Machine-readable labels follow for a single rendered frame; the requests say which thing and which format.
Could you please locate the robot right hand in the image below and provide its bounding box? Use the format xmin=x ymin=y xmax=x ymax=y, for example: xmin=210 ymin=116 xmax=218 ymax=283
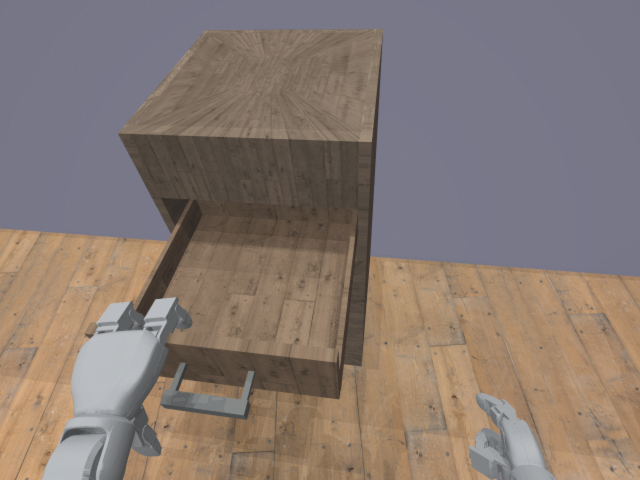
xmin=469 ymin=393 xmax=547 ymax=480

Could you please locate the robot left forearm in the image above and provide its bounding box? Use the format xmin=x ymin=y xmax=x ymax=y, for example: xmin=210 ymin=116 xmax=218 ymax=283
xmin=42 ymin=413 xmax=136 ymax=480

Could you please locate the robot left hand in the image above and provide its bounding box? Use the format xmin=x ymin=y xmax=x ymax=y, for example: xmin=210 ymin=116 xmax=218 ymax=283
xmin=71 ymin=297 xmax=193 ymax=456

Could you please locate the cabinet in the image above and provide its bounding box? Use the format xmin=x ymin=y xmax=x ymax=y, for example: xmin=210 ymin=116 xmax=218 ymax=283
xmin=118 ymin=29 xmax=383 ymax=366

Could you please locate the handle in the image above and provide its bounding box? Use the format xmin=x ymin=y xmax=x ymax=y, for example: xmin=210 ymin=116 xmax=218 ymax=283
xmin=160 ymin=362 xmax=256 ymax=420

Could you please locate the drawer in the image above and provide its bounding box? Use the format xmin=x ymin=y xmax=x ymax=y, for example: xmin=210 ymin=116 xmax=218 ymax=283
xmin=84 ymin=199 xmax=358 ymax=399

